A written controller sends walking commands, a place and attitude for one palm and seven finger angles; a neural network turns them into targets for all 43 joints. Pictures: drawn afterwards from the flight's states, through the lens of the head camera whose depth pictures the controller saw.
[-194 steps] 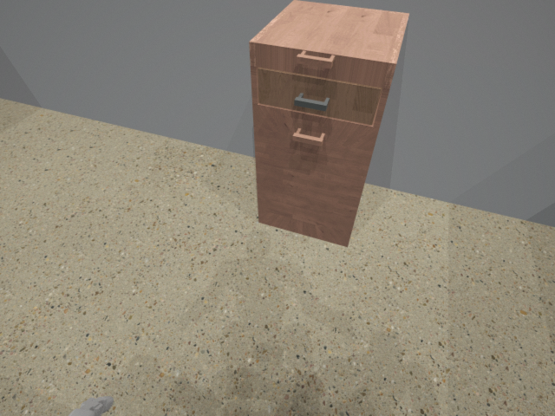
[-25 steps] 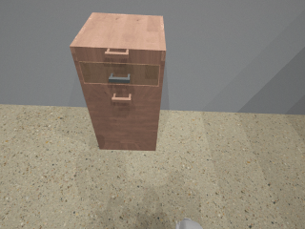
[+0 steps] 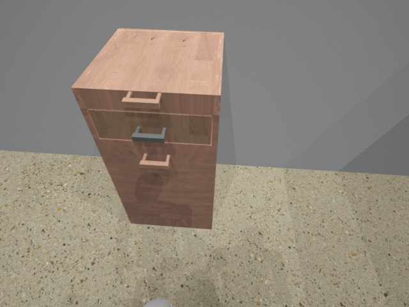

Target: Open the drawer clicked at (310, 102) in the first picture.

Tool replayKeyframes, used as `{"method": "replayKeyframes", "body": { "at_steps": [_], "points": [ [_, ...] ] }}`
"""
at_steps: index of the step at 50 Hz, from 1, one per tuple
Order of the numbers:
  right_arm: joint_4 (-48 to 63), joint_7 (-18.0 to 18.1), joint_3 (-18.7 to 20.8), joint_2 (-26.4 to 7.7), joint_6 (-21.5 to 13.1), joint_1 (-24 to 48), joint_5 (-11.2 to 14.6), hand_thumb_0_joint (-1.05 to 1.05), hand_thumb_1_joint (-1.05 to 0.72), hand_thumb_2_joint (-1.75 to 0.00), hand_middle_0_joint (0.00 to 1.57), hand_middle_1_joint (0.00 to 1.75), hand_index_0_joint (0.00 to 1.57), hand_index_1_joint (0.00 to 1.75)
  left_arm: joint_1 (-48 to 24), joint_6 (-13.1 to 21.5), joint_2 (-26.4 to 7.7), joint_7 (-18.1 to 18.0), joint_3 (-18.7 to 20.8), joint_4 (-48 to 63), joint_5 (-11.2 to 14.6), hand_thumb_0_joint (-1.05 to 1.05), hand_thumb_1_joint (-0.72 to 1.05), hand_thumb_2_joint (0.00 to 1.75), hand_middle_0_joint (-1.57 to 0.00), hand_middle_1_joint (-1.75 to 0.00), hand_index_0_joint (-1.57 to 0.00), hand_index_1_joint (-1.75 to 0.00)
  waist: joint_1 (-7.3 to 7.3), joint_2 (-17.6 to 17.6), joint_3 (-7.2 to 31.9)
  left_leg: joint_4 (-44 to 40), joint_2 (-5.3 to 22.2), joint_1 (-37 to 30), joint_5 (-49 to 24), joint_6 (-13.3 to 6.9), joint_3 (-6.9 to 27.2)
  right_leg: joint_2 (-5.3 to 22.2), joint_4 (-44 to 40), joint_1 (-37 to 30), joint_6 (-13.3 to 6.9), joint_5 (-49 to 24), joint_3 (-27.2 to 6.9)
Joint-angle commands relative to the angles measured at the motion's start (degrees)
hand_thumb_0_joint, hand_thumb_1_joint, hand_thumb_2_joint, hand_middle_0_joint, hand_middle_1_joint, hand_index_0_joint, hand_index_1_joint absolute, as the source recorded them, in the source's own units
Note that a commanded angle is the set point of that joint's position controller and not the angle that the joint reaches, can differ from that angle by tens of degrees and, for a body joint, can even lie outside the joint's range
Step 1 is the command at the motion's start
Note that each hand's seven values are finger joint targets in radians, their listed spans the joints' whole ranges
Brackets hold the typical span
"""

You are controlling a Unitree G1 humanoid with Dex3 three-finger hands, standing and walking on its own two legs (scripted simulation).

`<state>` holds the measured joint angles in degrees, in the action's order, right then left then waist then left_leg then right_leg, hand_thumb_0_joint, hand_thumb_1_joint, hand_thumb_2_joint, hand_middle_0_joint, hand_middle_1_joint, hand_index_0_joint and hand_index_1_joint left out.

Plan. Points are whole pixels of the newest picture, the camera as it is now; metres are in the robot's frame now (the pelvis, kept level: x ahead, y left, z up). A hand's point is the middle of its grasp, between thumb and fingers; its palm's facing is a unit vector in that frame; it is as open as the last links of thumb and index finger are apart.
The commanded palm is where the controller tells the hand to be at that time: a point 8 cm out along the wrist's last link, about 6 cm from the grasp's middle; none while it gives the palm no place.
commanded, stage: take the last steps up to it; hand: left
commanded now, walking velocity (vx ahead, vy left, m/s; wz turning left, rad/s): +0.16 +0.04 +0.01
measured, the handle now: (150, 133) +0.63 +0.21 -0.07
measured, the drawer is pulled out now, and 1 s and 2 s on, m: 0.00 0.00 0.00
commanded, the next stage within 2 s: come to a stop and stand still in 0.04 s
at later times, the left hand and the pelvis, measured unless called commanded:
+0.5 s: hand out of the picture +0.10 +0.21 -0.18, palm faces +0.05 -0.98 -0.21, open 7.4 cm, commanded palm none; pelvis +0.08 +0.02 +0.00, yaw -2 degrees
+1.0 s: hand out of the picture +0.10 +0.11 -0.18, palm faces +0.07 -0.98 -0.20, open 7.2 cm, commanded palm none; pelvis +0.05 -0.07 -0.01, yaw +1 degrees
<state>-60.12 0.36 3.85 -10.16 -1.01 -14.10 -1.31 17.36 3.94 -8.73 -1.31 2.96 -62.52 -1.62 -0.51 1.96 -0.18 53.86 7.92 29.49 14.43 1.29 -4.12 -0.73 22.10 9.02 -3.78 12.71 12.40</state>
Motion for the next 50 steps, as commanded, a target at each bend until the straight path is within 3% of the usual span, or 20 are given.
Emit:
{"method": "replayKeyframes", "body": {
  "at_steps": [1, 5, 7, 8, 9, 10, 13, 16, 22, 28, 31, 33, 34, 35, 36, 38, 44, 47, 49, 50],
  "points": [
    [2.06, -1.13, -1.10, 0.95, -0.37, -0.74, -0.02, 0.00, -0.90, -0.90, 0.20, 0.30, 0.20, 0.30, 5.27, 0.97, -5.79, 0.46, 0.29, 0.24, 0.09, 0.00, 0.90, 0.90, -0.20, -0.30, -0.20, -0.30, 1.05, -8.00, -3.77, -10.53, -0.55, -1.59, -0.21, -0.08, -1.09, 17.05, -10.29, 0.38, -5.77, -13.61, -11.99],
    [3.07, -1.06, -1.36, -0.24, -1.11, 2.72, 0.06, 0.00, -0.90, -0.90, 0.20, 0.30, 0.20, 0.30, 7.02, 0.27, -6.59, 0.36, 0.51, -0.87, 0.13, 0.00, 0.90, 0.90, -0.20, -0.30, -0.20, -0.30, 1.95, -7.13, -4.41, -18.09, -2.49, -7.45, 0.41, -1.05, -2.48, 17.09, -6.79, -0.54, -5.02, -14.85, -12.32],
    [1.22, -0.68, -1.34, -1.23, -1.68, -2.85, 0.02, 0.00, -0.90, -0.90, 0.20, 0.30, 0.20, 0.30, 5.85, -0.35, -6.04, 0.25, 0.44, -0.81, 0.37, 0.00, 0.90, 0.90, -0.20, -0.30, -0.20, -0.30, -0.93, -4.29, -2.81, -25.87, -3.59, -18.77, -4.87, -1.57, -3.11, 14.17, -0.11, 4.00, -2.76, -11.25, -9.42],
    [-0.50, -0.08, -1.16, -3.81, -2.22, -7.06, -0.11, 0.00, -0.90, -0.90, 0.20, 0.30, 0.20, 0.30, 6.30, -0.71, -3.92, 0.22, -0.20, -0.87, 0.59, 0.00, 0.90, 0.90, -0.20, -0.30, -0.20, -0.30, -2.06, 1.86, -0.06, -28.84, 0.32, -26.88, -16.36, -2.52, 1.62, 9.63, 8.85, 7.46, 0.10, -9.17, -6.46],
    [-1.04, 0.78, -0.80, -7.43, -2.35, -9.62, -0.25, 0.00, -0.90, -0.90, 0.20, 0.30, 0.20, 0.30, 8.38, -0.89, -0.93, 0.06, -1.03, -0.62, 1.16, 0.00, 0.90, 0.90, -0.20, -0.30, -0.20, -0.30, -1.77, 10.31, 3.65, -29.98, 10.47, -33.22, -33.83, -7.20, 12.02, 4.87, 16.83, 13.31, 3.42, 3.45, -3.53],
    [-1.11, 1.50, -1.09, -7.82, -1.60, -8.24, 0.28, 0.00, -0.90, -0.90, 0.20, 0.30, 0.20, 0.30, 9.32, -1.32, -0.38, -0.37, -1.62, -1.11, 1.32, 0.00, 0.90, 0.90, -0.20, -0.30, -0.20, -0.30, -0.83, 11.14, 4.01, -33.02, 15.80, -30.47, -44.78, -11.54, 14.65, 4.06, 23.12, 12.66, 4.67, 20.93, -5.79],
    [-0.34, 2.86, -2.11, -5.81, -0.89, -0.18, 0.47, 0.00, -0.90, -0.90, 0.20, 0.30, 0.20, 0.30, 8.43, -3.35, -0.93, -0.97, -1.51, -2.51, 0.86, 0.00, 0.90, 0.90, -0.20, -0.30, -0.20, -0.30, 1.05, 6.23, -1.83, -34.54, 13.12, -22.63, -48.64, -11.13, 9.94, 6.50, 24.44, 10.87, 5.19, 18.29, -10.42],
    [-0.22, 3.40, -0.46, -6.85, -0.01, -0.76, 0.70, 0.00, -0.90, -0.90, 0.20, 0.30, 0.20, 0.30, 7.14, -4.66, -2.66, -0.96, -0.40, -0.97, 0.54, 0.00, 0.90, 0.90, -0.20, -0.30, -0.20, -0.30, 0.20, 3.11, 0.32, -32.92, 13.55, -26.19, -55.85, -11.64, 7.79, 5.96, 27.48, 13.17, 5.64, 15.27, -10.61],
    [2.49, 3.26, 1.03, -8.11, 1.20, 2.59, 0.18, 0.00, -0.90, -0.90, 0.20, 0.30, 0.20, 0.30, 3.58, -6.92, -3.15, -0.39, 1.68, 3.83, 0.18, 0.00, 0.90, 0.90, -0.20, -0.30, -0.20, -0.30, 0.60, 5.12, 3.52, -33.13, 12.47, -22.50, -42.58, -11.64, 3.72, 4.07, 39.11, 16.52, 5.97, 11.75, -12.72],
    [3.69, 1.89, 1.47, -8.75, 1.98, 5.70, -0.60, 0.00, -0.90, -0.90, 0.20, 0.30, 0.20, 0.30, 0.78, -6.82, -3.19, -0.10, 1.37, 6.62, 0.51, 0.00, 0.90, 0.90, -0.20, -0.30, -0.20, -0.30, 1.08, 12.24, -0.12, -35.49, 10.55, -14.60, -16.24, -9.74, 5.21, 4.42, 23.38, 9.12, 4.90, 11.53, -9.96],
    [3.57, 1.07, 1.50, -7.94, 2.50, 4.11, 0.04, 0.00, -0.90, -0.90, 0.20, 0.30, 0.20, 0.30, 4.63, -5.42, -5.81, -0.17, 1.49, 5.46, 0.08, 0.00, 0.90, 0.90, -0.20, -0.30, -0.20, -0.30, 2.81, 3.46, 1.22, -27.81, 5.16, -9.98, -2.29, -4.80, 2.76, 3.96, 4.11, -1.04, 5.07, -1.29, -9.24],
    [5.49, 0.56, 0.15, -1.49, 3.19, 2.08, 0.60, 0.00, -0.90, -0.90, 0.20, 0.30, 0.20, 0.30, -0.45, -4.33, -13.15, -0.41, 1.79, 7.66, -0.54, 0.00, 0.90, 0.90, -0.20, -0.30, -0.20, -0.30, 0.95, -19.98, -1.72, -11.12, -5.07, -4.61, 16.34, -0.28, -0.65, 19.75, -8.68, 6.29, -0.59, -3.65, -28.08],
    [5.88, 0.46, 0.48, -3.16, 3.80, 3.29, 0.41, 0.00, -0.90, -0.90, 0.20, 0.30, 0.20, 0.30, -1.54, -4.55, -13.22, -0.35, 1.50, 8.59, -0.17, 0.00, 0.90, 0.90, -0.20, -0.30, -0.20, -0.30, 1.95, -16.26, -1.53, -5.73, -4.67, -7.30, 17.01, -1.06, 3.38, 20.94, -10.30, 11.67, -3.73, 2.36, -27.22],
    [5.61, 0.22, 0.51, -2.97, 4.04, 3.87, 0.27, 0.00, -0.90, -0.90, 0.20, 0.30, 0.20, 0.30, -4.00, -4.61, -12.25, -0.38, 1.42, 8.99, -0.38, 0.00, 0.90, 0.90, -0.20, -0.30, -0.20, -0.30, 0.97, -14.04, -3.02, -2.95, -4.62, -6.39, 14.26, -1.41, 4.66, 18.30, -10.65, 13.28, -3.83, 6.18, -24.69],
    [5.12, 0.36, 0.32, -2.85, 4.20, 2.66, 0.16, 0.00, -0.90, -0.90, 0.20, 0.30, 0.20, 0.30, -5.69, -4.49, -11.15, -0.69, 1.63, 8.76, -0.25, 0.00, 0.90, 0.90, -0.20, -0.30, -0.20, -0.30, 0.18, -18.96, -3.44, -1.67, -4.52, -6.18, 12.84, -1.80, 4.56, 16.89, -10.68, 13.39, -3.47, 7.30, -25.16],
    [2.38, 0.31, 0.50, -3.97, 3.90, -0.61, 0.21, 0.00, -0.90, -0.90, 0.20, 0.30, 0.20, 0.30, -7.92, -4.37, -8.45, -0.49, 0.65, 8.83, 0.21, 0.00, 0.90, 0.90, -0.20, -0.30, -0.20, -0.30, -0.99, -15.73, -5.14, 1.56, -4.35, -7.01, 7.90, -1.50, 4.24, 13.69, -9.92, 13.57, -2.94, 6.41, -19.76],
    [0.77, 1.04, -0.98, -1.36, 2.44, -1.77, 0.44, 0.00, -0.90, -0.90, 0.20, 0.30, 0.20, 0.30, -1.86, -3.82, -7.61, -0.69, 0.84, 6.03, 0.37, 0.00, 0.90, 0.90, -0.20, -0.30, -0.20, -0.30, 1.64, -6.98, -2.20, -15.83, -4.58, -10.24, 9.71, -0.88, 2.63, 14.33, -7.07, 3.00, -5.63, -2.67, -20.68],
    [-2.21, 1.63, -1.85, -0.48, 1.40, -7.16, 0.65, 0.00, -0.90, -0.90, 0.20, 0.30, 0.20, 0.30, -1.96, -3.71, -6.30, -0.73, 0.30, 4.23, 1.31, 0.00, 0.90, 0.90, -0.20, -0.30, -0.20, -0.30, 0.00, -2.41, -0.02, -31.95, -3.98, -20.58, -2.80, -1.61, 4.75, 11.42, -3.41, 4.33, -2.36, -2.66, -18.73],
    [-2.61, 2.07, -2.23, -2.74, 0.34, -5.80, 0.27, 0.00, -0.90, -0.90, 0.20, 0.30, 0.20, 0.30, -0.50, -3.49, -3.86, -0.51, -0.45, 3.16, 1.86, 0.00, 0.90, 0.90, -0.20, -0.30, -0.20, -0.30, 1.95, 3.45, 0.38, -34.26, 1.51, -18.92, -11.20, -3.78, 10.06, 6.10, -1.28, 1.79, 1.18, -6.16, -14.44],
    [-2.63, 2.28, -2.30, -3.13, 0.40, -4.82, 0.23, 0.00, -0.90, -0.90, 0.20, 0.30, 0.20, 0.30, -0.45, -3.36, -3.55, -0.53, -0.56, 2.72, 1.69, 0.00, 0.90, 0.90, -0.20, -0.30, -0.20, -0.30, 2.20, 1.04, 0.13, -33.67, 1.28, -17.49, -9.21, -3.51, 8.48, 5.94, -2.07, -0.03, 1.83, -7.23, -14.22]
  ]
}}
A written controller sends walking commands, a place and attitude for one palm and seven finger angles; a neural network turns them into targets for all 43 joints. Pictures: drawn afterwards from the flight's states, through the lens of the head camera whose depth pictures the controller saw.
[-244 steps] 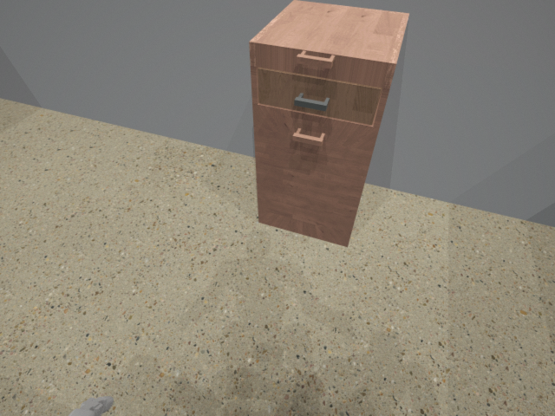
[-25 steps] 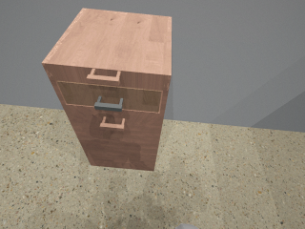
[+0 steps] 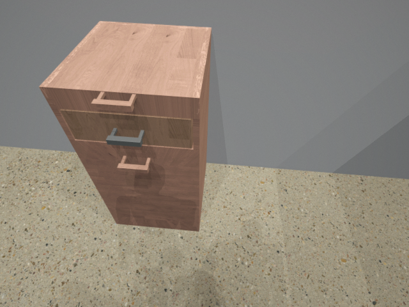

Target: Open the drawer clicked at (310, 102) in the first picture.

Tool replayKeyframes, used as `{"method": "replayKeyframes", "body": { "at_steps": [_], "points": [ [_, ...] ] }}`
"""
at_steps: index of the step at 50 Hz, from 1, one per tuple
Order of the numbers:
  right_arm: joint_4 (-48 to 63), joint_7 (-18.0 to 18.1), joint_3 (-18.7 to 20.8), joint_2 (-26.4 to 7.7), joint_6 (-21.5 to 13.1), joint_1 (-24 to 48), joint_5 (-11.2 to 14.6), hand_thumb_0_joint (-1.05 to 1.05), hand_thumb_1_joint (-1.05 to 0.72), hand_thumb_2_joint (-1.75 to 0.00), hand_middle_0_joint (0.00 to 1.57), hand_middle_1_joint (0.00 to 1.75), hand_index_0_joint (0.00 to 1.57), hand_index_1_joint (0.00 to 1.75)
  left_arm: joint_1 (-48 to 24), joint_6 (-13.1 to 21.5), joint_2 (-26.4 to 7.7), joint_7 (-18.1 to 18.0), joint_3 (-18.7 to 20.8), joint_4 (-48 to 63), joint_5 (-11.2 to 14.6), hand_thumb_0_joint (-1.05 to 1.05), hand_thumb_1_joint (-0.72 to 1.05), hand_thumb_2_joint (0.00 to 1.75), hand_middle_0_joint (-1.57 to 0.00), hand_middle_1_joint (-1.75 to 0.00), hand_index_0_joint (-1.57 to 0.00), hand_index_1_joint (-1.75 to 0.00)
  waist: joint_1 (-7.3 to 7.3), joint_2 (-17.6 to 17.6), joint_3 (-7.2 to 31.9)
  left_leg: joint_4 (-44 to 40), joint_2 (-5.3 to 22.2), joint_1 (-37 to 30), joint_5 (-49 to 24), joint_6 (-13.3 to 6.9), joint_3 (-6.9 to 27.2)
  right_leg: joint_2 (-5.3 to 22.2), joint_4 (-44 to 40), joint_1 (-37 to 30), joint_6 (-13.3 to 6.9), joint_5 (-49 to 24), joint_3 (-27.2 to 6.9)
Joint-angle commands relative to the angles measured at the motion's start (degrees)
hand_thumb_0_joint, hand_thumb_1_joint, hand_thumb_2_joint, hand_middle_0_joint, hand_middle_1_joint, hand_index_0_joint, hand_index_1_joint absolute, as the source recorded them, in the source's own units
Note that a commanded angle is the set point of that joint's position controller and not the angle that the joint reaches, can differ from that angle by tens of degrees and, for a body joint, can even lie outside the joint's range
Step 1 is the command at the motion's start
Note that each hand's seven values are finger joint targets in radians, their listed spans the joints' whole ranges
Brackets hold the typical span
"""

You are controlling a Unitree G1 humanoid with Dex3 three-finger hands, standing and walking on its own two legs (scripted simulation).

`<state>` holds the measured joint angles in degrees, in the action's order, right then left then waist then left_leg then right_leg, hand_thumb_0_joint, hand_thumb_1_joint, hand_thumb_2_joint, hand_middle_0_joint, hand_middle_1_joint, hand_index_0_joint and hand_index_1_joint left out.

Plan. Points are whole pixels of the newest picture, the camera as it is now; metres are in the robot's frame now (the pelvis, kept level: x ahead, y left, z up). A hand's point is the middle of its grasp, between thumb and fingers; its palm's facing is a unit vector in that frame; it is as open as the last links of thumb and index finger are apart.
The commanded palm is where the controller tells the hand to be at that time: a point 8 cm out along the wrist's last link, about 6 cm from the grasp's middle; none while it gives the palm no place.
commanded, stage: come to a stop and stand still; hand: left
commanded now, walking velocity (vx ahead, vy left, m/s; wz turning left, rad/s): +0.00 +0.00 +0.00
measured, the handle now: (126, 136) +0.58 +0.27 -0.06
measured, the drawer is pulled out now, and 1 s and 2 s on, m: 0.00 0.00 0.00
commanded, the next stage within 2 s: look again from close up in 0.10 s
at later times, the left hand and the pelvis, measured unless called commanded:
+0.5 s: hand out of the picture -0.02 +0.18 -0.18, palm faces +0.04 -0.99 -0.17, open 7.4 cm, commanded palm none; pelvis -0.01 +0.02 +0.00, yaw +0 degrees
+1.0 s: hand out of the picture -0.04 +0.20 -0.18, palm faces +0.06 -0.99 -0.16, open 7.4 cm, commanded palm none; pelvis +0.00 +0.04 +0.00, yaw -1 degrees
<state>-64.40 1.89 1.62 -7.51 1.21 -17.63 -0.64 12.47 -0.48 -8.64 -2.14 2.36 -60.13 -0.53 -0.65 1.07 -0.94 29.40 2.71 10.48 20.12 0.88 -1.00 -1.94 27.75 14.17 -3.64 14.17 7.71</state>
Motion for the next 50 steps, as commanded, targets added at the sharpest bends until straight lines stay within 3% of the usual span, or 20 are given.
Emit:
{"method": "replayKeyframes", "body": {
  "at_steps": [1, 3, 9, 10, 11, 12, 13, 15, 16, 18, 21, 24, 31, 38, 43, 47, 50],
  "points": [
    [0.89, 0.85, -0.19, -5.28, -1.98, -1.27, -0.40, 0.00, -0.90, -0.90, 0.20, 0.30, 0.20, 0.30, 4.45, 0.97, -3.84, 0.29, 0.01, -0.65, 0.61, 0.00, 0.90, 0.90, -0.20, -0.30, -0.20, -0.30, 2.23, 5.54, 0.73, -9.39, 5.76, 2.14, -15.73, -2.96, 5.11, 7.42, -6.81, -6.46, 1.78, -10.44, -9.34],
    [0.60, 0.80, -0.61, -4.52, -1.90, -1.16, -0.23, 0.00, -0.90, -0.90, 0.20, 0.30, 0.20, 0.30, 4.53, 0.92, -4.53, 0.38, -0.19, -1.76, 0.58, 0.00, 0.90, 0.90, -0.20, -0.30, -0.20, -0.30, 2.15, 5.86, 0.36, -11.50, 5.16, 3.12, -12.97, -2.47, 4.15, 7.55, -7.21, -8.74, 1.69, -10.18, -8.76],
    [-0.15, 0.89, -0.95, -3.75, -1.40, -2.86, -0.15, 0.00, -0.90, -0.90, 0.20, 0.30, 0.20, 0.30, 5.96, 1.17, -3.61, 0.41, -1.01, -4.14, 0.31, 0.00, 0.90, 0.90, -0.20, -0.30, -0.20, -0.30, 1.09, -1.15, -4.22, -12.03, 3.46, 1.59, -8.17, -2.12, 2.49, 8.17, -11.30, -4.82, 1.71, -4.72, -10.70],
    [3.01, -0.09, -0.30, -7.11, -2.58, 2.29, 0.49, 0.00, -0.90, -0.90, 0.20, 0.30, 0.20, 0.30, 11.53, 2.71, -5.87, -2.28, -1.13, -5.33, -0.52, 0.00, 0.90, 0.90, -0.20, -0.30, -0.20, -0.30, 3.25, -0.06, -6.50, -0.35, 2.96, 5.92, -5.37, -0.16, -1.94, 11.47, -8.21, -3.79, 5.35, -27.42, -12.38],
    [5.10, -0.57, -1.25, -5.09, -2.11, 1.28, 0.86, 0.00, -0.90, -0.90, 0.20, 0.30, 0.20, 0.30, 11.40, 3.64, -7.83, -1.75, -1.67, -5.36, -0.21, 0.00, 0.90, 0.90, -0.20, -0.30, -0.20, -0.30, 0.89, -4.59, -4.14, 0.40, 2.04, 4.89, -4.21, -0.66, -0.93, 14.32, -8.16, -4.79, 3.22, -31.19, -13.39],
    [4.82, -0.19, -1.13, -3.01, -1.71, -3.72, 0.13, 0.00, -0.90, -0.90, 0.20, 0.30, 0.20, 0.30, 10.21, 3.59, -6.68, -1.52, -1.32, -3.67, -0.26, 0.00, 0.90, 0.90, -0.20, -0.30, -0.20, -0.30, -0.68, -5.66, 1.00, 0.98, 0.62, 3.11, 0.03, -1.58, 0.31, 15.26, -8.80, -6.56, 1.27, -21.29, -15.57],
    [4.40, -0.30, -1.02, -3.39, -1.78, -5.14, -0.06, 0.00, -0.90, -0.90, 0.20, 0.30, 0.20, 0.30, 8.60, 3.61, -6.24, -1.14, -1.34, -2.92, -0.28, 0.00, 0.90, 0.90, -0.20, -0.30, -0.20, -0.30, -1.43, -7.20, 3.20, 0.88, 0.51, 2.08, -1.24, -2.07, 0.22, 14.23, -9.77, -5.01, -0.57, -12.06, -14.32],
    [4.05, -0.48, -1.21, -3.67, -2.04, -6.21, -0.33, 0.00, -0.90, -0.90, 0.20, 0.30, 0.20, 0.30, 7.07, 3.35, -4.96, -0.76, -1.39, -1.99, -0.20, 0.00, 0.90, 0.90, -0.20, -0.30, -0.20, -0.30, -1.59, -7.63, 3.20, -1.18, 0.63, -0.09, -6.39, -2.33, 0.72, 11.97, -9.55, -2.59, -1.16, -4.41, -12.12],
    [4.13, -0.52, -1.25, -3.97, -2.10, -6.56, -0.35, 0.00, -0.90, -0.90, 0.20, 0.30, 0.20, 0.30, 6.58, 2.97, -4.67, -0.60, -1.53, -1.92, -0.22, 0.00, 0.90, 0.90, -0.20, -0.30, -0.20, -0.30, -1.70, -3.73, 1.34, -2.36, 1.14, -0.36, -7.16, -2.49, 1.02, 10.75, -8.89, -0.31, -0.80, -0.45, -10.92],
    [4.16, -0.37, -1.66, -3.92, -2.34, -5.72, -0.46, 0.00, -0.90, -0.90, 0.20, 0.30, 0.20, 0.30, 7.47, 2.88, -3.64, -0.35, -1.84, -2.04, -0.08, 0.00, 0.90, 0.90, -0.20, -0.30, -0.20, -0.30, -0.79, -0.39, -2.88, -4.58, 2.16, 2.78, -9.87, -2.87, 2.40, 9.07, -7.33, 0.46, -0.18, -1.38, -10.34],
    [4.26, -0.08, -1.90, -4.46, -2.67, -5.65, -0.20, 0.00, -0.90, -0.90, 0.20, 0.30, 0.20, 0.30, 9.02, 2.62, -3.33, -0.15, -2.04, -2.56, -0.07, 0.00, 0.90, 0.90, -0.20, -0.30, -0.20, -0.30, -0.05, 0.09, -4.77, -6.50, 2.80, 5.31, -10.14, -3.19, 3.20, 8.34, -5.83, -1.41, 0.24, -4.04, -9.49],
    [3.95, 0.14, -2.06, -4.61, -3.01, -5.76, -0.19, 0.00, -0.90, -0.90, 0.20, 0.30, 0.20, 0.30, 9.84, 2.52, -2.95, -0.08, -2.10, -2.79, 0.01, 0.00, 0.90, 0.90, -0.20, -0.30, -0.20, -0.30, 0.42, -0.98, -4.04, -7.29, 2.95, 6.00, -10.93, -3.31, 3.28, 8.28, -4.92, -3.78, 0.52, -6.99, -9.06],
    [3.35, 0.12, -2.28, -4.53, -2.98, -6.37, -0.22, 0.00, -0.90, -0.90, 0.20, 0.30, 0.20, 0.30, 9.78, 1.89, -2.74, 0.02, -2.11, -2.14, -0.02, 0.00, 0.90, 0.90, -0.20, -0.30, -0.20, -0.30, 0.97, 0.42, -6.74, -10.37, 2.97, 9.29, -5.55, -3.51, 4.56, 7.87, -4.73, -3.78, 0.98, -3.15, -8.26],
    [2.86, 0.13, -2.17, -4.47, -3.18, -6.81, -0.35, 0.00, -0.90, -0.90, 0.20, 0.30, 0.20, 0.30, 10.77, 1.75, -1.83, 0.13, -1.97, -1.70, -0.08, 0.00, 0.90, 0.90, -0.20, -0.30, -0.20, -0.30, 1.25, 0.06, -5.05, -12.13, 3.21, 9.37, -2.85, -3.93, 5.29, 7.69, -4.00, -5.00, 1.27, -4.18, -8.01],
    [2.81, -0.24, -1.74, -5.33, -2.18, -7.90, -0.80, 0.00, -0.90, -0.90, 0.20, 0.30, 0.20, 0.30, 11.28, 1.47, -2.37, 0.36, -1.13, -1.12, -0.83, 0.00, 0.90, 0.90, -0.20, -0.30, -0.20, -0.30, 1.42, 0.21, -7.68, -12.18, 2.34, 12.22, 11.35, -4.78, 5.02, 7.62, -2.68, -2.18, 0.22, 9.86, -8.42],
    [3.73, -0.59, -1.53, -4.68, -1.96, -8.33, -0.95, 0.00, -0.90, -0.90, 0.20, 0.30, 0.20, 0.30, 12.76, 1.56, -2.90, 0.51, -0.21, -0.64, -1.03, 0.00, 0.90, 0.90, -0.20, -0.30, -0.20, -0.30, 1.87, -2.80, -9.62, -8.90, 0.75, 15.05, 13.03, -5.22, 3.94, 9.18, -3.89, -1.11, -1.15, 16.52, -11.68],
    [4.49, -0.71, -1.68, -3.27, -2.16, -8.39, -0.91, 0.00, -0.90, -0.90, 0.20, 0.30, 0.20, 0.30, 15.35, 2.00, -4.44, 0.30, 0.74, -1.07, -0.78, 0.00, 0.90, 0.90, -0.20, -0.30, -0.20, -0.30, 2.41, -8.35, -9.28, 0.70, -2.91, 16.89, 6.17, -4.15, -0.80, 14.53, -9.18, -2.79, -4.16, 20.58, -19.48]
  ]
}}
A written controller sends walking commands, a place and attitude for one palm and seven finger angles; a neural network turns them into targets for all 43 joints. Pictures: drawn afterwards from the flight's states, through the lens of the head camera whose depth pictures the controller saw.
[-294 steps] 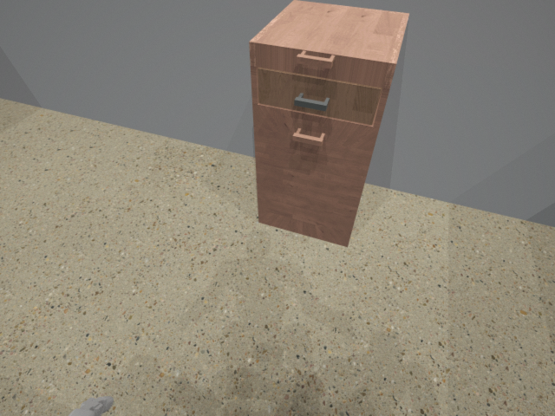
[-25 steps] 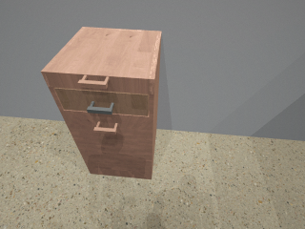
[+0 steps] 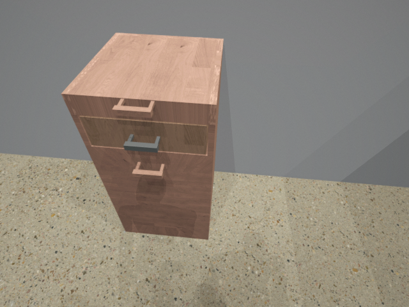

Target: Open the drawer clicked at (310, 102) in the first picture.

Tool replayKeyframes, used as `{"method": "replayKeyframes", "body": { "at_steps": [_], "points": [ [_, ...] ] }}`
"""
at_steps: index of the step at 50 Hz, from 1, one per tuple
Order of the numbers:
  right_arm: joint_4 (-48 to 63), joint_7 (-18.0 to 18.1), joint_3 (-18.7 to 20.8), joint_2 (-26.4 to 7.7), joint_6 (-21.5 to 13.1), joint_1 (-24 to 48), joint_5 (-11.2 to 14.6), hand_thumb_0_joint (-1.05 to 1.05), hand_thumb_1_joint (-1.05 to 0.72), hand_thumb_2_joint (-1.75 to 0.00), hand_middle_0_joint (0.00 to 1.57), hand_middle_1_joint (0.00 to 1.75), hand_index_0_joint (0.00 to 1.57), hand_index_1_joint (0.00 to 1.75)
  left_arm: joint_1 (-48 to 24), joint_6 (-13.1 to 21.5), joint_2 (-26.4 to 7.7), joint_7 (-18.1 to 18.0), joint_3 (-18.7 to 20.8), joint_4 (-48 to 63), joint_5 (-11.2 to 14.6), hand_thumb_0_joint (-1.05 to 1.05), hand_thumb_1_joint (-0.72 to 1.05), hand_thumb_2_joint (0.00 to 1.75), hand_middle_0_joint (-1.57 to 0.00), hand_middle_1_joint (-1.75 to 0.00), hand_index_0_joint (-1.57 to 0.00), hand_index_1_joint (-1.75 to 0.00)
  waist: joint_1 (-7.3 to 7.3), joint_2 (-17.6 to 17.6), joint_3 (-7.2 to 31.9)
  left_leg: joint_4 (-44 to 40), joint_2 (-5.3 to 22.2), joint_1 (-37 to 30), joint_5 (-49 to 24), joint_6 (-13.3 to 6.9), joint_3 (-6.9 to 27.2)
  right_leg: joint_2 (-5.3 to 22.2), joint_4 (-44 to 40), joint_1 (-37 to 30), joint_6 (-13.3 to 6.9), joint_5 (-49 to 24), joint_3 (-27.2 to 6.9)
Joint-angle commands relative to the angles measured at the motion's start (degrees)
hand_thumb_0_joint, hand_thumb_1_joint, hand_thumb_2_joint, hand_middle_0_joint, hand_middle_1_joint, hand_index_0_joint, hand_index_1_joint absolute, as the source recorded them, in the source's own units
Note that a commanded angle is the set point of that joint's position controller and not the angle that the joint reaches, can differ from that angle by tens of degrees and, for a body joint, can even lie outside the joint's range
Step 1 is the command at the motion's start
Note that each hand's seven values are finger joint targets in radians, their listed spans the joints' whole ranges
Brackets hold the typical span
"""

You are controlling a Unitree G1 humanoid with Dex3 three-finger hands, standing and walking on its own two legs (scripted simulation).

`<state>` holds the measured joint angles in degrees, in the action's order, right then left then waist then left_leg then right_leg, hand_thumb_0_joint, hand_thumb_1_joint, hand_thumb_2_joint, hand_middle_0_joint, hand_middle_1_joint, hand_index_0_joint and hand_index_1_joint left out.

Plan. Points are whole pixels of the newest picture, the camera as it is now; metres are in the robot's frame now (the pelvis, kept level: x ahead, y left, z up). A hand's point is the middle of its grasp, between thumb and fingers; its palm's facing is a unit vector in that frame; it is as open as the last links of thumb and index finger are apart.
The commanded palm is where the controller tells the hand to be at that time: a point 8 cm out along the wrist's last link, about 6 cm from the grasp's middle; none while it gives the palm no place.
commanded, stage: shuffle to correct the standing spot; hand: left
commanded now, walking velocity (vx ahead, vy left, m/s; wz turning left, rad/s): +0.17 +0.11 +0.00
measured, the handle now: (143, 142) +0.58 +0.23 -0.06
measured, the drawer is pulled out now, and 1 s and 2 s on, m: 0.00 0.00 0.00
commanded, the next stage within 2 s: come to a stop and stand still in 0.08 s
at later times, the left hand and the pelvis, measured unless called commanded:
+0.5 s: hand out of the picture +0.14 +0.20 -0.16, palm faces +0.07 -0.97 -0.25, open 7.3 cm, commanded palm none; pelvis +0.08 +0.01 +0.00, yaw +2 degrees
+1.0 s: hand out of the picture +0.04 +0.20 -0.17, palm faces +0.14 -0.97 -0.19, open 7.3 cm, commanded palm none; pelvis +0.05 +0.02 +0.00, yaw +3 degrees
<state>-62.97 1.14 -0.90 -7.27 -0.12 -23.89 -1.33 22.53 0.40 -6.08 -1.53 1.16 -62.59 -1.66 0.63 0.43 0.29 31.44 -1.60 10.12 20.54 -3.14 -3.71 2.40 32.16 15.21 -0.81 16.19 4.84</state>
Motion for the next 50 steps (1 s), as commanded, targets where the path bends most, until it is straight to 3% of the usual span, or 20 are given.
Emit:
{"method": "replayKeyframes", "body": {
  "at_steps": [1, 3, 5, 7, 9, 11, 18, 24, 25, 26, 27, 28, 32, 38, 41, 42, 44, 45, 47, 50],
  "points": [
    [3.32, 0.03, 0.83, -3.10, -0.79, -2.36, -0.22, 0.00, -0.90, -0.90, 0.20, 0.30, 0.20, 0.30, 6.04, 1.10, -7.94, -0.51, 2.38, 1.29, 0.45, 0.00, 0.90, 0.90, -0.20, -0.30, -0.20, -0.30, 1.05, -9.71, -9.78, 1.75, 1.00, 16.52, 4.60, 0.03, 0.77, 12.31, -15.71, -3.50, -8.04, 20.15, -18.62],
    [3.36, -0.13, 0.80, -2.28, -1.24, -2.81, -0.20, 0.00, -0.90, -0.90, 0.20, 0.30, 0.20, 0.30, 5.35, 1.28, -8.28, -0.75, 3.03, 1.86, 0.27, 0.00, 0.90, 0.90, -0.20, -0.30, -0.20, -0.30, 0.13, -10.12, -8.18, 2.33, 1.62, 12.11, 2.11, -0.02, 0.59, 14.58, -16.62, -0.63, -9.14, 17.78, -19.52],
    [1.80, -0.21, 0.64, -2.24, -1.88, -6.76, -0.12, 0.00, -0.90, -0.90, 0.20, 0.30, 0.20, 0.30, 1.56, 1.10, -6.82, -0.50, 2.75, 2.89, 0.25, 0.00, 0.90, 0.90, -0.20, -0.30, -0.20, -0.30, -2.31, -3.63, -7.83, -7.04, 2.48, 3.46, -0.81, -0.27, 2.20, 9.37, -8.34, 4.72, -6.91, 10.54, -10.39],
    [-1.33, 0.66, 1.64, -7.63, -2.81, -14.94, -0.31, 0.00, -0.90, -0.90, 0.20, 0.30, 0.20, 0.30, -1.54, 0.98, -1.75, -0.07, 1.13, 4.39, 0.14, 0.00, 0.90, 0.90, -0.20, -0.30, -0.20, -0.30, -5.08, 19.10, -7.74, -15.83, 15.85, -8.09, -23.75, -4.60, 21.23, -2.00, 16.13, 18.38, -1.73, 10.22, 3.47],
    [-1.89, 1.78, 0.62, -5.91, -3.25, -15.10, -0.18, 0.00, -0.90, -0.90, 0.20, 0.30, 0.20, 0.30, -3.48, 1.81, -3.50, -0.17, 1.29, 4.88, 0.14, 0.00, 0.90, 0.90, -0.20, -0.30, -0.20, -0.30, -4.57, 12.18, -5.99, -11.41, 18.72, -17.75, -53.30, -9.33, 20.55, 0.50, 29.01, 26.83, -2.10, 14.74, -1.79],
    [-0.28, 1.99, 0.36, -5.03, -3.79, -11.57, -0.20, 0.00, -0.90, -0.90, 0.20, 0.30, 0.20, 0.30, -5.63, 2.20, -2.66, 0.36, 1.37, 4.60, 0.51, 0.00, 0.90, 0.90, -0.20, -0.30, -0.20, -0.30, -3.28, 1.61, -6.39, -9.95, 18.10, -15.45, -63.66, -10.54, 15.96, 1.78, 29.33, 24.97, -1.79, 12.94, -1.61],
    [0.17, 3.05, 0.57, -5.27, -3.15, -4.50, 0.58, 0.00, -0.90, -0.90, 0.20, 0.30, 0.20, 0.30, -5.91, -0.22, -2.48, -0.46, 1.05, 3.62, 1.24, 0.00, 0.90, 0.90, -0.20, -0.30, -0.20, -0.30, 0.01, 6.96, -5.50, -10.80, 12.53, -9.03, -76.49, -2.03, 6.29, -1.32, 15.34, 10.82, -0.15, -1.04, 0.31],
    [1.97, 2.30, 3.48, -7.44, -0.88, -2.04, 1.01, 0.00, -0.90, -0.90, 0.20, 0.30, 0.20, 0.30, -1.01, 0.42, -6.76, -0.83, 2.57, 5.35, 0.68, 0.00, 0.90, 0.90, -0.20, -0.30, -0.20, -0.30, 2.85, 3.21, -2.00, 1.55, 11.89, -8.25, -63.43, -2.03, 7.60, -1.62, -2.32, -0.93, -1.86, -11.09, -0.37],
    [2.35, 2.07, 3.70, -6.65, -0.67, -2.45, 1.27, 0.00, -0.90, -0.90, 0.20, 0.30, 0.20, 0.30, 1.29, 0.90, -8.19, -1.04, 2.91, 4.78, 0.52, 0.00, 0.90, 0.90, -0.20, -0.30, -0.20, -0.30, 3.38, -0.53, 0.73, 7.91, 8.94, -4.41, -52.96, -0.57, 6.35, 1.93, -4.24, -7.29, -3.27, -28.54, -3.15],
    [2.66, 1.68, 3.98, -5.05, -0.60, -4.46, 1.48, 0.00, -0.90, -0.90, 0.20, 0.30, 0.20, 0.30, 3.16, 1.36, -11.18, -1.51, 3.53, 4.40, 0.38, 0.00, 0.90, 0.90, -0.20, -0.30, -0.20, -0.30, 2.81, -8.13, 5.25, 19.15, 2.73, 4.75, -27.28, 1.15, 3.54, 11.90, -1.24, -15.78, -8.68, -54.92, -14.55],
    [3.44, 1.70, 4.06, -3.29, -0.54, -4.12, 1.89, 0.00, -0.90, -0.90, 0.20, 0.30, 0.20, 0.30, 4.42, 1.27, -12.91, -1.52, 3.72, 4.31, 0.78, 0.00, 0.90, 0.90, -0.20, -0.30, -0.20, -0.30, 2.88, -10.92, 8.19, 31.96, -3.17, 10.95, 14.82, 2.56, 3.02, 23.03, -3.91, -18.40, -16.82, -71.35, -23.20],
    [3.75, 1.94, 3.79, -2.60, 0.27, -1.33, 1.60, 0.00, -0.90, -0.90, 0.20, 0.30, 0.20, 0.30, 1.11, 1.22, -11.60, -1.78, 3.23, 5.32, 0.91, 0.00, 0.90, 0.90, -0.20, -0.30, -0.20, -0.30, 1.94, -9.92, 6.05, 35.47, -0.37, 10.59, 16.38, 2.24, 8.94, 23.08, -6.54, -11.82, -18.32, -62.46, -22.10],
    [3.49, 0.35, 3.39, -0.75, 2.56, 1.03, 0.98, 0.00, -0.90, -0.90, 0.20, 0.30, 0.20, 0.30, -8.57, 0.38, -9.02, -1.68, 2.52, 8.98, 0.31, 0.00, 0.90, 0.90, -0.20, -0.30, -0.20, -0.30, -2.11, -7.89, -0.74, 29.18, 1.83, 9.00, 8.16, 3.89, 4.57, 13.96, -12.59, 3.63, -11.78, -34.80, -10.75],
    [5.61, -0.44, 3.41, -1.65, 1.88, 4.14, 0.47, 0.00, -0.90, -0.90, 0.20, 0.30, 0.20, 0.30, -5.94, -0.45, -12.90, -0.80, 4.05, 9.19, -0.41, 0.00, 0.90, 0.90, -0.20, -0.30, -0.20, -0.30, 0.16, -6.29, 0.48, 13.16, 1.20, 7.23, 3.88, 4.05, 0.71, 12.47, -15.58, 2.72, -10.55, -8.18, -14.64],
    [5.04, -0.31, 3.19, -1.74, 1.17, 0.55, 0.75, 0.00, -0.90, -0.90, 0.20, 0.30, 0.20, 0.30, -7.11, -1.05, -12.06, -0.51, 3.75, 9.26, -0.04, 0.00, 0.90, 0.90, -0.20, -0.30, -0.20, -0.30, -1.95, -7.77, -0.63, -1.95, 0.95, -2.51, -4.13, 3.34, 0.11, 9.47, -14.52, 8.99, -7.06, 5.15, -13.41],
    [4.69, -0.15, 3.18, -2.95, 0.84, -0.49, 0.82, 0.00, -0.90, -0.90, 0.20, 0.30, 0.20, 0.30, -7.17, -1.34, -10.89, -0.31, 3.29, 9.38, 0.28, 0.00, 0.90, 0.90, -0.20, -0.30, -0.20, -0.30, -2.24, -3.65, -1.51, -6.37, 1.89, -4.73, -5.19, 2.94, 1.28, 6.97, -12.22, 11.08, -5.10, 8.50, -11.64],
    [6.79, 0.14, 3.66, -8.07, 0.39, 2.45, -0.31, 0.00, -0.90, -0.90, 0.20, 0.30, 0.20, 0.30, -5.96, -1.80, -6.53, 0.20, 2.28, 9.97, 1.09, 0.00, 0.90, 0.90, -0.20, -0.30, -0.20, -0.30, -0.78, 13.09, -6.39, -20.09, 14.78, 8.46, 8.24, -2.15, 18.15, -0.70, -1.60, 9.32, -1.05, 8.67, -3.92],
    [8.67, 0.25, 3.43, -9.13, 0.47, 6.97, -0.58, 0.00, -0.90, -0.90, 0.20, 0.30, 0.20, 0.30, -5.69, -1.67, -5.97, 0.20, 2.01, 9.65, 0.89, 0.00, 0.90, 0.90, -0.20, -0.30, -0.20, -0.30, 0.48, 11.34, -9.22, -24.12, 18.35, 19.45, 13.41, -5.00, 20.76, -1.17, 3.65, 2.51, -0.67, 5.04, -2.39],
    [9.21, 0.47, 2.80, -7.83, 0.04, 12.92, -0.31, 0.00, -0.90, -0.90, 0.20, 0.30, 0.20, 0.30, -2.37, -1.97, -5.14, 0.53, 1.61, 7.26, -0.05, 0.00, 0.90, 0.90, -0.20, -0.30, -0.20, -0.30, 3.09, 12.27, -8.10, -23.99, 14.56, 23.66, 12.26, -4.02, 15.62, -0.59, 9.04, -4.04, -0.76, 1.99, -3.78],
    [8.64, 0.74, 2.57, -7.90, -0.12, 11.74, -0.08, 0.00, -0.90, -0.90, 0.20, 0.30, 0.20, 0.30, 1.46, -1.14, -4.24, 0.73, 0.97, 4.81, 0.28, 0.00, 0.90, 0.90, -0.20, -0.30, -0.20, -0.30, 3.30, 5.77, -5.71, -18.31, 11.52, 16.96, 5.43, -3.32, 11.84, -0.23, 2.19, -4.75, -0.15, -0.56, -4.57]
  ]
}}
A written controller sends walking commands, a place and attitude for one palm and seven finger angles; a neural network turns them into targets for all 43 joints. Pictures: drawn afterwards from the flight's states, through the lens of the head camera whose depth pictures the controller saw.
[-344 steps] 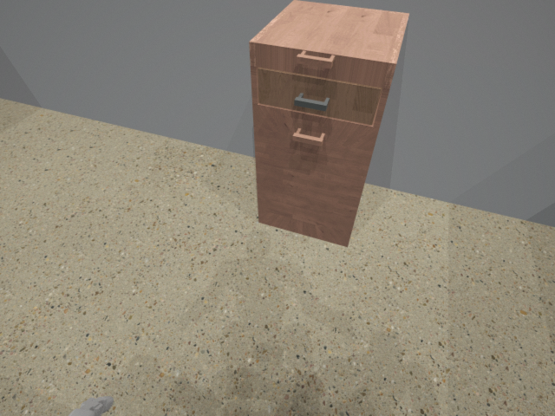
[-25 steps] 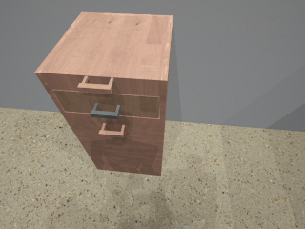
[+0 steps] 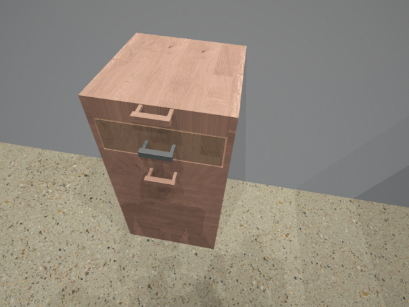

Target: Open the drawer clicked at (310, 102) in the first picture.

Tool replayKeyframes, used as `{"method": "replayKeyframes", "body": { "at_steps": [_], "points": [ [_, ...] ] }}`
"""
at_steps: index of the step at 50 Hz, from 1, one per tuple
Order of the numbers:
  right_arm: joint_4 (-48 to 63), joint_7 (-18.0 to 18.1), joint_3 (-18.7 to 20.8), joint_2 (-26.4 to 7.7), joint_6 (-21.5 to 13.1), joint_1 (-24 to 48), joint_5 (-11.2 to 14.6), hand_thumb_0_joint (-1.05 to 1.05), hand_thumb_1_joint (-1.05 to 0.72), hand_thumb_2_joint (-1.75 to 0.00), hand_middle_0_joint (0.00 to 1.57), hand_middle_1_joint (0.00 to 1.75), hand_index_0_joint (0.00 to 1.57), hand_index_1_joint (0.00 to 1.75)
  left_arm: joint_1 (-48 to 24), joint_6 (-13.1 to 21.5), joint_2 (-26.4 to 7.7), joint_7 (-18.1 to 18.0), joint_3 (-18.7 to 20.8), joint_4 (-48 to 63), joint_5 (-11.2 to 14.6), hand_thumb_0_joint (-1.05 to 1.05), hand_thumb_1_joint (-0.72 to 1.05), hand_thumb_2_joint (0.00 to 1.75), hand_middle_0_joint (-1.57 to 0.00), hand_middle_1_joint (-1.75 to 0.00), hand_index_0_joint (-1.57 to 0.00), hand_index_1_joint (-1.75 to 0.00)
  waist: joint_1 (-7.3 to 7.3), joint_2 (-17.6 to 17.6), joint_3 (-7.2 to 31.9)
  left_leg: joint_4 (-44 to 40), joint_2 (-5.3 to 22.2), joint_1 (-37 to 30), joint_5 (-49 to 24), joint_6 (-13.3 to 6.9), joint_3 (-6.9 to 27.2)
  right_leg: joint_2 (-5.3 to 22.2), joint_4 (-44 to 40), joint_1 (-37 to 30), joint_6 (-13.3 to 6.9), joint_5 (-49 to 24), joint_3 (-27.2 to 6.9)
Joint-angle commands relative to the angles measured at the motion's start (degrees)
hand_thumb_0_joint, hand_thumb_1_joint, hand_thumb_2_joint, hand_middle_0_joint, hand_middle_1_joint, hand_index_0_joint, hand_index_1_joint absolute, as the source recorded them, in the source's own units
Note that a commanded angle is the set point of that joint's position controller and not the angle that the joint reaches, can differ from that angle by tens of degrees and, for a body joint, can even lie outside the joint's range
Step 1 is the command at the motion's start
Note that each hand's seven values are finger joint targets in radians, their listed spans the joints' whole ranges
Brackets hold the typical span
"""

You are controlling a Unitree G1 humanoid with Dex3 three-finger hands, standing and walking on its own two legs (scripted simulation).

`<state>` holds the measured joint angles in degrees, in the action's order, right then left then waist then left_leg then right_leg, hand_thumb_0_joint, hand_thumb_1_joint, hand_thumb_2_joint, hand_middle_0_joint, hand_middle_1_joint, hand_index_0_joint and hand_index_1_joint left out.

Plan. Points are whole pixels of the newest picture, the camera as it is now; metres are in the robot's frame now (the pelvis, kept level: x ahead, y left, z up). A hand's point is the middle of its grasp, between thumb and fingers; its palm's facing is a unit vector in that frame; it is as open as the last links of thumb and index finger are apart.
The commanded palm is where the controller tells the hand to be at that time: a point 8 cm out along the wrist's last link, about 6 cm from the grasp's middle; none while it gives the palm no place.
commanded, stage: come to a stop and stand still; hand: left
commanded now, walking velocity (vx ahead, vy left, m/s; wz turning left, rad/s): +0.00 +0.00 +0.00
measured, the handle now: (157, 150) +0.54 +0.19 -0.06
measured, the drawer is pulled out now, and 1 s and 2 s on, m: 0.00 0.00 0.00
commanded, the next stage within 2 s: look again from close up in 0.28 s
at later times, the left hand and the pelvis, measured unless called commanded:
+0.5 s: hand out of the picture -0.02 +0.15 -0.17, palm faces +0.01 -0.99 -0.16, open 7.4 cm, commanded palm none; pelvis -0.01 +0.00 +0.00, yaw +0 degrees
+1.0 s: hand out of the picture +0.05 +0.19 -0.17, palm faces -0.04 -0.97 -0.23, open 7.3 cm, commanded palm +0.13 +0.24 -0.06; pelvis +0.03 +0.02 +0.00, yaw -2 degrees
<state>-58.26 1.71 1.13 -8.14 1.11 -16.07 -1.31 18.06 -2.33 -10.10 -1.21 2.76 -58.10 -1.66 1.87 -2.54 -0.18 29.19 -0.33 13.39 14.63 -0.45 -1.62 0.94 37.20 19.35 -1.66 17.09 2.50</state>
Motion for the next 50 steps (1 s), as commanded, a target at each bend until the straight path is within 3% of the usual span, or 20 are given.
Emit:
{"method": "replayKeyframes", "body": {
  "at_steps": [1, 3, 4, 5, 6, 7, 11, 18, 19, 20, 21, 23, 27, 29, 34, 39, 47, 48, 49, 50],
  "points": [
    [3.35, 0.19, 0.42, -6.95, -1.46, 2.68, 0.11, 0.00, -0.90, -0.90, 0.20, 0.30, 0.20, 0.30, 5.77, 2.05, -0.66, 0.38, -0.84, -0.17, 0.32, 0.00, 0.90, 0.90, -0.20, -0.30, -0.20, -0.30, 1.55, 5.13, -5.42, -14.16, 9.15, 11.67, 10.29, -5.05, 9.12, 1.41, -8.31, -8.86, 0.75, -3.36, -3.25],
    [2.06, 0.04, -0.04, -5.41, -1.76, -0.34, 0.60, 0.00, -0.90, -0.90, 0.20, 0.30, 0.20, 0.30, 5.36, 3.19, -2.22, 0.06, -1.34, -0.76, 0.57, 0.00, 0.90, 0.90, -0.20, -0.30, -0.20, -0.30, -0.45, 1.72, -4.62, -9.38, 4.91, 6.09, 4.01, -2.52, 6.41, 5.00, -16.14, -7.13, -0.62, -5.30, -9.14],
    [1.38, -0.12, -0.21, -4.59, -2.04, -1.79, 0.74, 0.00, -0.90, -0.90, 0.20, 0.30, 0.20, 0.30, 5.10, 3.43, -2.89, -0.05, -1.47, -0.98, 0.71, 0.00, 0.90, 0.90, -0.20, -0.30, -0.20, -0.30, -1.44, 2.31, -3.26, -8.42, 4.16, 2.43, 0.55, -2.08, 5.56, 6.17, -16.79, -5.81, -1.05, -6.32, -9.57],
    [0.50, -0.09, -0.30, -4.65, -1.93, -2.48, 0.70, 0.00, -0.90, -0.90, 0.20, 0.30, 0.20, 0.30, 4.76, 3.82, -2.81, -0.06, -1.55, -1.60, 0.77, 0.00, 0.90, 0.90, -0.20, -0.30, -0.20, -0.30, -1.96, -0.84, -0.44, -6.58, 4.35, -0.88, -3.84, -1.62, 4.25, 5.68, -16.58, -5.80, -1.07, -9.32, -9.89],
    [-0.13, -0.01, -0.29, -4.71, -1.82, -3.35, 0.84, 0.00, -0.90, -0.90, 0.20, 0.30, 0.20, 0.30, 3.85, 4.02, -2.78, -0.14, -1.66, -1.74, 0.90, 0.00, 0.90, 0.90, -0.20, -0.30, -0.20, -0.30, -2.44, -4.79, 0.68, -6.01, 4.48, -1.98, -3.66, -1.38, 3.93, 5.45, -16.89, -6.26, -0.96, -9.00, -9.33],
    [-0.69, -0.02, -0.34, -4.99, -1.80, -3.53, 0.84, 0.00, -0.90, -0.90, 0.20, 0.30, 0.20, 0.30, 3.27, 4.00, -2.24, -0.21, -1.83, -1.87, 1.07, 0.00, 0.90, 0.90, -0.20, -0.30, -0.20, -0.30, -2.48, -4.15, -0.43, -6.56, 4.38, -2.00, -2.76, -1.24, 3.98, 5.60, -17.63, -5.30, -0.91, -6.46, -8.93],
    [-2.56, -0.22, -0.75, -4.55, -1.59, -3.82, 0.66, 0.00, -0.90, -0.90, 0.20, 0.30, 0.20, 0.30, 3.87, 3.63, -2.08, -0.29, -1.92, -2.83, 0.97, 0.00, 0.90, 0.90, -0.20, -0.30, -0.20, -0.30, -2.14, 0.92, -5.15, -8.97, 4.56, 0.20, 2.38, -1.13, 4.65, 4.49, -19.88, -2.33, -0.88, 4.08, -8.70],
    [-4.05, -0.04, -1.06, -3.43, -1.68, -6.08, 0.30, 0.00, -0.90, -0.90, 0.20, 0.30, 0.20, 0.30, 5.57, 3.50, -0.73, -0.39, -1.87, -4.00, 1.03, 0.00, 0.90, 0.90, -0.20, -0.30, -0.20, -0.30, -1.70, 2.42, -6.94, -10.22, 4.56, 2.91, 4.34, -1.21, 5.11, 3.80, -19.42, -2.71, -1.16, 4.58, -8.17],
    [-0.35, -0.82, -0.36, -6.23, -2.35, 3.23, 0.77, 0.00, -0.90, -0.90, 0.20, 0.30, 0.20, 0.30, 9.69, 5.22, -3.59, -2.73, -2.14, -5.63, 0.02, 0.00, 0.90, 0.90, -0.20, -0.30, -0.20, -0.30, 1.81, 0.80, -6.87, 1.79, 4.69, 4.07, 1.27, 1.15, 1.87, 6.94, -19.61, -2.85, -0.01, -10.29, -11.19],
    [1.63, -1.04, -0.33, -3.21, -1.53, -1.34, 0.81, 0.00, -0.90, -0.90, 0.20, 0.30, 0.20, 0.30, 5.35, 5.20, -6.25, -2.34, -1.84, -2.67, 0.47, 0.00, 0.90, 0.90, -0.20, -0.30, -0.20, -0.30, -3.18, 0.84, -1.91, 4.18, 2.27, 1.28, 5.46, 0.95, 2.24, 10.79, -22.92, -0.46, -2.21, 6.85, -15.85],
    [0.61, -1.43, -0.72, -3.03, -1.13, -2.99, 0.08, 0.00, -0.90, -0.90, 0.20, 0.30, 0.20, 0.30, 2.66, 5.19, -7.28, -1.86, -1.39, -1.35, 0.56, 0.00, 0.90, 0.90, -0.20, -0.30, -0.20, -0.30, -3.37, 2.50, -2.35, 4.49, 2.18, -0.90, 3.88, 0.27, 1.29, 10.58, -23.26, 2.46, -3.46, 13.53, -15.83],
    [0.03, -1.46, -0.69, -2.86, -1.59, -7.33, 0.05, 0.00, -0.90, -0.90, 0.20, 0.30, 0.20, 0.30, 0.97, 5.26, -5.66, -1.75, -1.36, -0.59, 0.67, 0.00, 0.90, 0.90, -0.20, -0.30, -0.20, -0.30, -4.95, 2.17, -1.59, 2.74, 2.60, -1.83, 1.54, -0.34, 1.84, 8.13, -20.30, 4.32, -3.49, 13.06, -11.56],
    [0.76, -1.00, -0.87, -4.43, -2.33, -6.97, -0.12, 0.00, -0.90, -0.90, 0.20, 0.30, 0.20, 0.30, 2.15, 4.22, -3.06, -1.34, -1.75, -0.41, 0.79, 0.00, 0.90, 0.90, -0.20, -0.30, -0.20, -0.30, -2.95, 7.08, -6.97, -6.92, 5.50, 7.37, 6.85, -1.79, 6.86, 2.80, -12.96, -0.11, -2.04, 7.01, -6.48],
    [1.34, -0.75, -0.95, -5.31, -2.57, -5.94, -0.01, 0.00, -0.90, -0.90, 0.20, 0.30, 0.20, 0.30, 3.38, 4.08, -2.50, -1.06, -1.99, -0.71, 0.83, 0.00, 0.90, 0.90, -0.20, -0.30, -0.20, -0.30, -1.77, 5.16, -7.63, -9.93, 6.13, 10.45, 9.03, -2.36, 8.50, 2.16, -11.56, -3.90, -1.53, 2.74, -5.69],
    [0.53, -0.49, -1.23, -5.80, -3.24, -6.13, 0.16, 0.00, -0.90, -0.90, 0.20, 0.30, 0.20, 0.30, 3.30, 4.08, -2.69, -0.95, -2.15, -0.76, 1.04, 0.00, 0.90, 0.90, -0.20, -0.30, -0.20, -0.30, -1.30, 1.84, -5.53, -9.89, 5.96, 7.23, 1.58, -2.62, 7.33, 2.86, -11.62, -7.00, -0.97, -4.54, -5.83],
    [-0.88, -0.34, -1.40, -5.99, -3.47, -6.08, 0.23, 0.00, -0.90, -0.90, 0.20, 0.30, 0.20, 0.30, 2.48, 4.12, -3.52, -1.00, -2.04, -0.78, 1.20, 0.00, 0.90, 0.90, -0.20, -0.30, -0.20, -0.30, -1.61, 0.94, -2.43, -7.91, 5.61, 1.97, -6.93, -2.37, 5.43, 3.70, -11.92, -8.15, -0.52, -9.18, -6.00],
    [-2.77, -0.06, -1.45, -6.15, -3.47, -4.45, 0.43, 0.00, -0.90, -0.90, 0.20, 0.30, 0.20, 0.30, 2.20, 4.16, -3.91, -1.09, -2.11, -1.97, 1.13, 0.00, 0.90, 0.90, -0.20, -0.30, -0.20, -0.30, -1.84, 2.62, -2.22, -7.12, 5.74, -1.85, -13.48, -2.01, 4.05, 4.26, -12.47, -8.86, -0.24, -14.24, -6.22],
    [1.27, -0.50, -0.66, -8.50, -3.25, 1.68, 1.41, 0.00, -0.90, -0.90, 0.20, 0.30, 0.20, 0.30, 5.68, 4.51, -5.82, -3.28, -2.00, -3.84, 0.55, 0.00, 0.90, 0.90, -0.20, -0.30, -0.20, -0.30, 0.39, -4.46, -5.34, 2.72, 7.04, 2.69, -12.43, -0.21, 2.64, 6.87, -14.45, -6.73, 0.69, -26.53, -8.26],
    [20.46, 1.59, 0.23, -17.12, -11.38, 1.86, 3.75, 0.00, -0.90, -0.90, 0.20, 0.30, 0.20, 0.30, -41.50, 13.92, -26.55, -4.12, 0.12, 83.09, -9.24, 0.00, 0.88, 0.89, -0.20, -0.32, -0.20, -0.32, -5.65, 14.72, 23.08, -4.84, 0.60, -12.46, -21.95, -2.25, 2.27, -0.28, -6.85, -9.16, -1.45, -23.47, -8.09],
    [18.20, 3.94, -0.65, -11.57, -17.14, 6.43, 2.61, 0.00, -0.90, -0.90, 0.20, 0.30, 0.20, 0.30, -11.56, 9.14, -19.74, -7.83, 0.34, 66.21, -10.63, 0.00, 0.85, 0.88, -0.20, -0.33, -0.20, -0.33, -0.09, 22.35, 19.56, -4.84, 3.64, -17.14, -30.97, -0.56, 2.46, -0.54, -3.32, -3.66, -2.09, -8.01, -2.18]
  ]
}}
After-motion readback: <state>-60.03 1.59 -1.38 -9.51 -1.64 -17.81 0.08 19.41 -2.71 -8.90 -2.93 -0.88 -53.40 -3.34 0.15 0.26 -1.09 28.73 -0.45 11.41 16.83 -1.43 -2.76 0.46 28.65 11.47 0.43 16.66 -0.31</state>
